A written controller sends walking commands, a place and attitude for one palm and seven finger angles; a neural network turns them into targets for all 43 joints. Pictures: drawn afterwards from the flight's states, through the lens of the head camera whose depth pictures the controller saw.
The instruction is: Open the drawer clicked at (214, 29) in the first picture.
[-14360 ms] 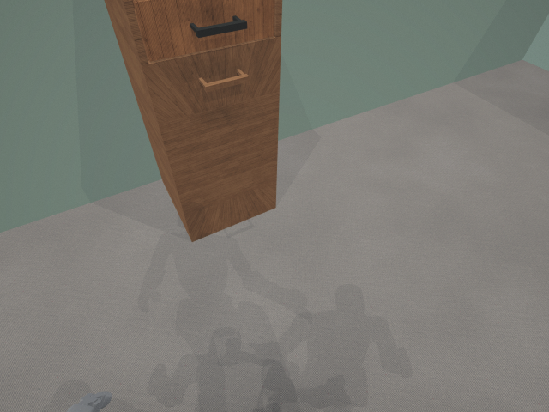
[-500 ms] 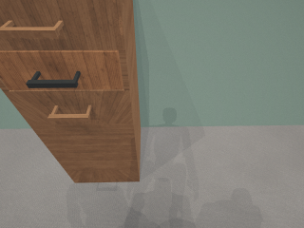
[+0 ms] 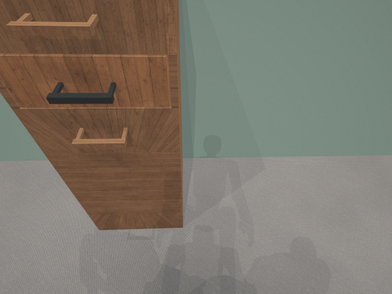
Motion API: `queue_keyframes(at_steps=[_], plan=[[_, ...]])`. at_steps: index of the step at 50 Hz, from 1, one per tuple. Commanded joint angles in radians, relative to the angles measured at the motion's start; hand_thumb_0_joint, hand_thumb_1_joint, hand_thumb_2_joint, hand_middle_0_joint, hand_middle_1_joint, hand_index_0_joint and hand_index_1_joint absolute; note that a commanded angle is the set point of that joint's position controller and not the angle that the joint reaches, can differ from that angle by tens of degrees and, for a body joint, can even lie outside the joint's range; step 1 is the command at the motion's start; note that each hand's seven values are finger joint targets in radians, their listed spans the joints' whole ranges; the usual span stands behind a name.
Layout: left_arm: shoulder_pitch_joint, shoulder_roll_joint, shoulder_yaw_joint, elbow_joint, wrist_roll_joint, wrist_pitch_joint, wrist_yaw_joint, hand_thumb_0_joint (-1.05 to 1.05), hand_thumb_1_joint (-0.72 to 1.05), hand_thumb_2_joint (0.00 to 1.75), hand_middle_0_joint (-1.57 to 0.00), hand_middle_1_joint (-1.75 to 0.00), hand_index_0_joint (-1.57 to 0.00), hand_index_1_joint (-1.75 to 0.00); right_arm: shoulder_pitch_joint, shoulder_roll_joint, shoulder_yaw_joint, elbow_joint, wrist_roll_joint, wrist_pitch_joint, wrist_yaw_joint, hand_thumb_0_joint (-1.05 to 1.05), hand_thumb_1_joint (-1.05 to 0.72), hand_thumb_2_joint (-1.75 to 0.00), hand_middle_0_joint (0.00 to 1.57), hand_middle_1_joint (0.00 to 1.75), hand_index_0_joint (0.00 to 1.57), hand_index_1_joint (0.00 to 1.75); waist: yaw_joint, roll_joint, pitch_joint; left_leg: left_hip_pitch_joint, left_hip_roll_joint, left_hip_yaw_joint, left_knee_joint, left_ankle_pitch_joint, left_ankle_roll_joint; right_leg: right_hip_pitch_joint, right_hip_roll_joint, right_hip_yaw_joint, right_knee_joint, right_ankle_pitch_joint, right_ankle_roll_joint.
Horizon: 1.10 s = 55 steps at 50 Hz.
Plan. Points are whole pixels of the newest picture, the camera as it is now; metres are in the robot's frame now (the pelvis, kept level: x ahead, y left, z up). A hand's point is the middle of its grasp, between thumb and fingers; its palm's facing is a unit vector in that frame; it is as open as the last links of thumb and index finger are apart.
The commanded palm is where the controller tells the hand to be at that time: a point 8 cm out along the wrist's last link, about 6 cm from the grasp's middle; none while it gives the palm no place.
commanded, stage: look again from close up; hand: left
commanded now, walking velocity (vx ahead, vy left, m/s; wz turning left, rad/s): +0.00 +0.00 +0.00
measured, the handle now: (83, 92) +0.51 +0.29 +0.13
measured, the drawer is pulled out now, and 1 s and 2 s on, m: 0.00 0.00 0.00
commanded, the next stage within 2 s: raise the hand with hooked fingers in 0.28 s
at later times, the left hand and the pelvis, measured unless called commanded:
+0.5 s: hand out of the picture +0.05 +0.22 -0.10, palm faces +0.02 -0.89 -0.46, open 7.4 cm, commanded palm +0.07 +0.25 -0.03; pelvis -0.04 +0.01 -0.01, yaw +1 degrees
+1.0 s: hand (68, 267) +0.16 +0.23 +0.03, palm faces +0.13 -0.06 -0.99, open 9.7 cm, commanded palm +0.14 +0.23 +0.08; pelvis -0.03 -0.04 -0.03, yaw +1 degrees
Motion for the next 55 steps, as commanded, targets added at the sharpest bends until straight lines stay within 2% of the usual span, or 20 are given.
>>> queue_keyframes(at_steps=[1, 9, 18, 19, 20, 21, 22, 23, 24, 25, 26, 28, 31, 32, 35, 39, 42, 45, 48, 55], plan=[[0.077, 0.113, 0.023, -0.059, 0.005, 0.004, -0.002, 0.0, 0.9, 0.9, -0.2, -0.3, -0.2, -0.3, 0.028, -0.115, -0.018, -0.064, -0.001, -0.011, -0.008, 0.0, -0.9, -0.9, 0.2, 0.3, 0.2, 0.3, 0.02, 0.067, 0.014, 0.017, 0.065, -0.082, -0.085, 0.276, 0.056, -0.095, -0.035, 0.038, -0.06, 0.163, -0.053], [0.08, 0.129, 0.019, -0.088, 0.011, 0.016, -0.014, 0.0, 0.9, 0.9, -0.2, -0.3, -0.2, -0.3, 0.004, -0.144, -0.026, -0.093, -0.004, -0.004, 0.003, 0.0, -0.9, -0.9, 0.2, 0.3, 0.2, 0.3, 0.024, 0.068, 0.07, -0.079, 0.062, -0.14, -0.226, -0.159, 0.062, -0.129, -0.02, 0.027, -0.071, 0.013, -0.045], [0.1, 0.146, 0.017, -0.077, 0.009, 0.003, -0.021, 0.0, 0.9, 0.9, -0.2, -0.3, -0.2, -0.3, 0.007, -0.15, -0.025, -0.084, 0.0, -0.009, 0.007, 0.0, -0.9, -0.9, 0.2, 0.3, 0.2, 0.3, 0.022, 0.012, 0.022, -0.03, 0.05, -0.124, -0.221, -0.125, 0.058, -0.131, -0.045, 0.054, -0.122, 0.03, -0.047], [0.138, 0.129, 0.011, -0.051, 0.021, 0.0, 0.013, 0.0, 0.9, 0.9, -0.2, -0.3, -0.2, -0.3, -0.06, -0.163, -0.025, -0.126, 0.008, -0.006, 0.006, 0.0, -0.9, -0.9, 0.2, 0.3, 0.2, 0.3, 0.046, 0.071, 0.111, -0.06, 0.042, -0.013, -0.034, -0.048, 0.01, -0.191, -0.082, 0.092, -0.153, 0.107, -0.048], [-0.669, 0.494, 0.042, -1.651, 0.169, -0.18, 0.054, 0.0, 0.88, 0.89, -0.2, -0.32, -0.2, -0.32, -0.039, -0.237, 0.002, -0.466, 0.078, -0.167, -0.041, 0.0, -0.9, -0.9, 0.2, 0.3, 0.2, 0.3, -0.06, 0.353, -0.407, 0.257, -0.058, -0.029, -0.15, 0.119, 0.058, -0.131, 0.031, 0.023, 0.017, 0.183, -0.092], [-0.117, 0.405, 0.074, -1.36, 0.195, -0.095, 0.138, 0.0, 0.85, 0.88, -0.2, -0.33, -0.2, -0.33, -0.104, -0.166, 0.015, -0.393, 0.071, -0.278, -0.087, 0.0, -0.9, -0.9, 0.2, 0.3, 0.2, 0.3, 0.062, 0.433, -0.365, 0.311, 0.008, -0.07, -0.178, 0.066, 0.033, -0.241, 0.025, -0.058, 0.111, 0.047, -0.092], [-0.089, 0.318, 0.039, -1.343, 0.136, -0.028, 0.191, 0.0, 0.83, 0.87, -0.21, -0.34, -0.21, -0.34, -0.097, -0.173, -0.001, -0.335, 0.08, -0.317, -0.104, 0.0, -0.9, -0.9, 0.2, 0.3, 0.2, 0.3, 0.015, 0.303, -0.287, 0.124, 0.012, -0.092, -0.214, -0.143, 0.006, -0.258, 0.041, -0.084, 0.124, -0.031, -0.073], [0.259, 0.054, -0.113, -1.067, 0.166, 0.087, 0.188, 0.0, 0.81, 0.86, -0.21, -0.36, -0.21, -0.36, -0.088, -0.11, 0.006, -0.323, 0.109, -0.329, -0.106, 0.0, -0.9, -0.9, 0.2, 0.3, 0.2, 0.3, 0.011, 0.2, -0.159, 0.04, 0.006, -0.082, -0.214, -0.224, 0.036, -0.305, 0.046, -0.078, 0.102, -0.04, -0.062], [0.038, 0.112, -0.128, -1.37, 0.177, 0.061, 0.192, 0.0, 0.78, 0.85, -0.21, -0.37, -0.21, -0.37, -0.096, -0.146, 0.004, -0.411, 0.101, -0.346, -0.105, 0.0, -0.9, -0.9, 0.2, 0.3, 0.2, 0.3, -0.004, 0.16, -0.097, -0.014, -0.015, -0.101, -0.2, -0.261, 0.034, -0.288, 0.036, -0.058, 0.066, -0.022, -0.055], [0.106, 0.181, -0.08, -1.298, 0.282, 0.06, 0.223, 0.0, 0.76, 0.84, -0.21, -0.39, -0.21, -0.39, -0.129, -0.167, -0.009, -0.397, 0.078, -0.354, -0.112, 0.0, -0.9, -0.9, 0.2, 0.3, 0.2, 0.3, -0.008, 0.096, -0.095, -0.035, -0.019, -0.094, -0.16, -0.272, 0.041, -0.337, 0.043, -0.034, 0.039, -0.071, -0.054], [0.099, 0.204, -0.08, -1.277, 0.374, 0.049, 0.254, 0.0, 0.74, 0.83, -0.21, -0.4, -0.21, -0.4, -0.128, -0.173, -0.003, -0.418, 0.051, -0.346, -0.106, 0.0, -0.9, -0.9, 0.2, 0.3, 0.2, 0.3, -0.019, 0.008, -0.027, -0.101, -0.038, -0.1, -0.122, -0.263, 0.042, -0.395, 0.049, -0.032, 0.038, -0.124, -0.051], [0.107, 0.235, -0.044, -1.153, 0.577, 0.061, 0.3, 0.0, 0.69, 0.81, -0.22, -0.43, -0.22, -0.43, -0.133, -0.178, -0.022, -0.473, 0.015, -0.304, -0.085, 0.0, -0.9, -0.9, 0.2, 0.3, 0.2, 0.3, -0.003, -0.118, -0.01, -0.177, -0.064, -0.09, -0.05, -0.22, 0.032, -0.472, 0.061, -0.037, 0.058, -0.217, -0.051], [0.355, 0.202, -0.028, -0.98, 0.807, 0.066, 0.333, 0.0, 0.62, 0.78, -0.22, -0.48, -0.22, -0.48, -0.201, -0.166, -0.042, -0.559, -0.014, -0.196, -0.048, 0.0, -0.9, -0.9, 0.2, 0.3, 0.2, 0.3, 0.109, -0.235, -0.014, -0.247, -0.088, -0.033, 0.008, -0.144, 0.025, -0.458, 0.061, 0.03, 0.028, -0.29, -0.066], [0.382, 0.228, 0.005, -0.967, 0.868, 0.057, 0.335, 0.0, 0.6, 0.77, -0.22, -0.5, -0.22, -0.5, -0.22, -0.16, -0.047, -0.573, -0.01, -0.159, -0.031, 0.0, -0.9, -0.9, 0.2, 0.3, 0.2, 0.3, 0.148, -0.225, -0.051, -0.238, -0.091, -0.023, 0.012, -0.1, 0.024, -0.41, 0.057, 0.076, 0.013, -0.247, -0.078], [0.284, 0.319, 0.053, -1.099, 0.977, 0.052, 0.341, 0.0, 0.53, 0.74, -0.23, -0.54, -0.23, -0.54, -0.285, -0.155, -0.032, -0.64, -0.007, -0.061, -0.006, 0.0, -0.9, -0.9, 0.2, 0.3, 0.2, 0.3, 0.174, -0.164, -0.117, -0.252, -0.103, -0.003, 0.033, -0.064, 0.027, -0.349, 0.039, 0.121, 0.029, -0.183, -0.084], [0.061, 0.451, 0.133, -1.3, 1.061, 0.04, 0.362, 0.0, 0.43, 0.7, -0.23, -0.6, -0.23, -0.6, -0.305, -0.138, -0.032, -0.654, -0.03, -0.027, -0.011, 0.0, -0.9, -0.9, 0.2, 0.3, 0.2, 0.3, 0.15, 0.011, -0.205, -0.142, -0.124, -0.008, 0.08, -0.033, 0.05, -0.321, 0.035, 0.202, -0.012, -0.143, -0.086], [-0.209, 0.514, 0.177, -1.474, 1.031, -0.054, 0.383, 0.0, 0.36, 0.67, -0.24, -0.64, -0.24, -0.64, -0.31, -0.133, -0.033, -0.628, -0.061, -0.036, -0.033, 0.0, -0.9, -0.9, 0.2, 0.3, 0.2, 0.3, 0.077, 0.057, -0.244, -0.049, -0.124, -0.046, 0.15, -0.002, 0.064, -0.37, 0.03, 0.211, -0.019, -0.099, -0.075], [-0.152, 0.464, 0.15, -1.469, 0.967, -0.127, 0.38, 0.0, 0.29, 0.64, -0.24, -0.69, -0.24, -0.69, -0.292, -0.14, -0.043, -0.603, -0.062, -0.066, -0.036, 0.0, -0.9, -0.9, 0.2, 0.3, 0.2, 0.3, 0.046, 0.105, -0.249, 0.031, -0.118, -0.065, 0.185, 0.074, 0.073, -0.416, 0.039, 0.187, 0.021, 0.057, -0.079], [-0.145, 0.464, 0.146, -1.421, 0.949, -0.111, 0.356, 0.0, 0.22, 0.61, -0.25, -0.74, -0.25, -0.74, -0.286, -0.151, -0.046, -0.588, -0.058, -0.061, -0.026, 0.0, -0.9, -0.9, 0.2, 0.3, 0.2, 0.3, 0.034, 0.097, -0.238, 0.025, -0.109, -0.074, 0.169, 0.115, 0.069, -0.403, 0.046, 0.146, 0.045, 0.157, -0.069], [0.051, 0.485, 0.157, -1.378, 0.882, 0.104, 0.185, 0.0, 0.06, 0.54, -0.26, -0.84, -0.26, -0.84, -0.329, -0.16, -0.024, -0.622, -0.009, -0.01, -0.009, 0.0, -0.9, -0.9, 0.2, 0.3, 0.2, 0.3, 0.126, -0.068, -0.26, -0.053, -0.117, -0.028, 0.036, 0.226, 0.058, -0.106, 0.03, 0.114, 0.033, 0.448, -0.035]])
